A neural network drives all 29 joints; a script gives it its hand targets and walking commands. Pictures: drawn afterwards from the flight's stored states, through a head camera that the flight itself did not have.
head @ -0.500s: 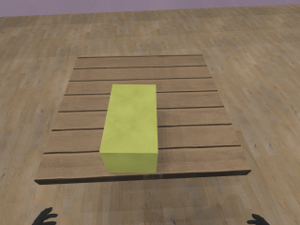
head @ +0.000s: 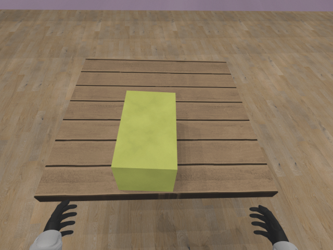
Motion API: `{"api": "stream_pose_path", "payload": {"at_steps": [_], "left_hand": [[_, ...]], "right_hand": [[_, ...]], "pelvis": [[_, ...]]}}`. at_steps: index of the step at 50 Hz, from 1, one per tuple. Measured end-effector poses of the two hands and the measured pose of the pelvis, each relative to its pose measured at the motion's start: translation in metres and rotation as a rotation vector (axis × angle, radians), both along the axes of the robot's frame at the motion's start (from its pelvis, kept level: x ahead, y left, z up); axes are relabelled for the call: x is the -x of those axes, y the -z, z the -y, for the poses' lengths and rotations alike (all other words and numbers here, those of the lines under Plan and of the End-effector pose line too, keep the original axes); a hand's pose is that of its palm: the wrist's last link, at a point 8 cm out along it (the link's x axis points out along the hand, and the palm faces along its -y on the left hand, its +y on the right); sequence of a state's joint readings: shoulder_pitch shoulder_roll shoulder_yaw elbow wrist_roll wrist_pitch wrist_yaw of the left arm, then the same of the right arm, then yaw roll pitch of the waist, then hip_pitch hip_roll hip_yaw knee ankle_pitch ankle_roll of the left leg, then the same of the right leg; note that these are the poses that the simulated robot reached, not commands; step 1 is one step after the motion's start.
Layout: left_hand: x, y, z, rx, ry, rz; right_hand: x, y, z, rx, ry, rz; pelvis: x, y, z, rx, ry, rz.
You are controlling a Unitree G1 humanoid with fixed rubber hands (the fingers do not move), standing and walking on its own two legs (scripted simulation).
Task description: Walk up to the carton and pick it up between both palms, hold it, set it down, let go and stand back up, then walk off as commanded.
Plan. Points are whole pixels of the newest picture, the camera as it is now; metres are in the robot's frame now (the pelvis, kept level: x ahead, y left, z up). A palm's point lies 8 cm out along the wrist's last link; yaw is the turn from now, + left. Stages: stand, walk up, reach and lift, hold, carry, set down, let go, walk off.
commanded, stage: reach and lift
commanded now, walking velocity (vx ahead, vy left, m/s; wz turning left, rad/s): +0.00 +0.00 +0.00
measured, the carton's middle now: (148, 138) +0.47 +0.07 -0.10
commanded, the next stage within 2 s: none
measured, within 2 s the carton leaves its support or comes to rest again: neither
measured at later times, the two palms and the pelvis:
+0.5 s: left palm (64, 234) +0.16 +0.24 -0.05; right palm (266, 243) +0.14 -0.22 -0.05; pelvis -0.01 +0.01 +0.01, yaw -1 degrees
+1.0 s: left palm (66, 223) +0.18 +0.24 -0.04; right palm (245, 224) +0.18 -0.18 -0.04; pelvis +0.00 +0.00 +0.00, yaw +1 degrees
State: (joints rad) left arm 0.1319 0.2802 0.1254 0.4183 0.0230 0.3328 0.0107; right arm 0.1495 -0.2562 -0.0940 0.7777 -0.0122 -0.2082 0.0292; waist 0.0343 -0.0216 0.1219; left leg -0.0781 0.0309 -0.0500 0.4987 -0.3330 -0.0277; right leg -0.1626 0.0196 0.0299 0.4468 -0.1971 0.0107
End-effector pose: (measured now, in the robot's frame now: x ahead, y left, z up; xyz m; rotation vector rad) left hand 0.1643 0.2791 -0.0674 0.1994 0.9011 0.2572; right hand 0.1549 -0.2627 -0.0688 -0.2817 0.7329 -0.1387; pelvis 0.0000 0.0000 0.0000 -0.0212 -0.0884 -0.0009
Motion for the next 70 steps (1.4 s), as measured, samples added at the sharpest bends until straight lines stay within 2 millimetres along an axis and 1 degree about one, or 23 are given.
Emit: {"api": "stream_pose_path", "payload": {"at_steps": [3, 6, 9, 15, 20, 23, 27, 32, 36, 40, 44, 50, 56, 60, 65, 70], "left_hand": [[-0.003, -0.004, 0.004, 0.012, 0.019, 0.030], [0.000, -0.004, 0.007, 0.022, 0.035, 0.024], [0.001, -0.008, 0.009, 0.029, 0.050, 0.044], [-0.003, -0.021, 0.018, 0.031, 0.077, 0.142], [0.004, -0.017, 0.024, 0.050, 0.085, 0.159], [0.007, -0.018, 0.030, 0.067, 0.084, 0.201], [0.006, -0.019, 0.037, 0.078, 0.090, 0.259], [0.002, -0.019, 0.040, 0.080, 0.099, 0.298], [-0.006, -0.027, 0.040, 0.073, 0.102, 0.364], [-0.015, -0.035, 0.039, 0.083, 0.091, 0.434], [-0.016, -0.034, 0.038, 0.101, 0.098, 0.457], [-0.014, -0.032, 0.038, 0.112, 0.103, 0.492], [-0.026, -0.043, 0.040, 0.110, 0.143, 0.597], [-0.031, -0.046, 0.043, 0.109, 0.186, 0.624], [-0.036, -0.044, 0.042, 0.116, 0.178, 0.623], [-0.051, -0.046, 0.041, 0.117, 0.165, 0.625]], "right_hand": [[0.004, 0.001, -0.012, -0.032, 0.010, 0.005], [0.009, 0.002, -0.022, -0.054, 0.027, 0.022], [0.010, -0.001, -0.028, -0.066, 0.038, 0.066], [0.007, -0.011, -0.035, -0.084, 0.033, 0.144], [0.009, -0.015, -0.038, -0.091, 0.033, 0.167], [0.012, -0.019, -0.039, -0.096, 0.034, 0.184], [0.013, -0.023, -0.041, -0.103, 0.034, 0.210], [0.010, -0.022, -0.046, -0.123, 0.039, 0.228], [0.004, -0.023, -0.049, -0.148, 0.044, 0.270], [-0.005, -0.026, -0.060, -0.184, 0.026, 0.318], [-0.015, -0.027, -0.072, -0.214, 0.010, 0.357], [-0.026, -0.028, -0.083, -0.235, 0.013, 0.394], [-0.039, -0.035, -0.091, -0.241, 0.022, 0.465], [-0.043, -0.039, -0.098, -0.247, 0.031, 0.506], [-0.047, -0.034, -0.099, -0.244, 0.038, 0.490], [-0.066, -0.042, -0.090, -0.220, 0.034, 0.511]], "pelvis": [[0.000, -0.002, -0.004, 0.000, 0.003, 0.010], [0.001, -0.003, -0.008, -0.001, 0.008, 0.019], [0.001, -0.004, -0.012, -0.003, 0.015, 0.028], [0.005, -0.005, -0.016, -0.006, 0.022, 0.049], [0.008, -0.007, -0.014, -0.011, 0.017, 0.058], [0.010, -0.007, -0.012, -0.014, 0.016, 0.060], [0.013, -0.007, -0.008, -0.017, 0.016, 0.059], [0.014, -0.006, -0.003, -0.020, 0.013, 0.052], [0.011, -0.006, 0.001, -0.020, 0.010, 0.041], [0.007, -0.005, 0.003, -0.019, 0.003, 0.028], [0.002, -0.005, 0.002, -0.016, -0.005, 0.026], [-0.004, -0.003, -0.001, -0.011, -0.013, 0.025], [-0.011, -0.003, -0.006, -0.002, -0.011, 0.021], [-0.014, -0.003, -0.011, 0.004, -0.008, 0.021], [-0.015, -0.002, -0.017, 0.006, -0.007, 0.020], [-0.011, -0.002, -0.020, 0.003, -0.003, 0.003]]}}
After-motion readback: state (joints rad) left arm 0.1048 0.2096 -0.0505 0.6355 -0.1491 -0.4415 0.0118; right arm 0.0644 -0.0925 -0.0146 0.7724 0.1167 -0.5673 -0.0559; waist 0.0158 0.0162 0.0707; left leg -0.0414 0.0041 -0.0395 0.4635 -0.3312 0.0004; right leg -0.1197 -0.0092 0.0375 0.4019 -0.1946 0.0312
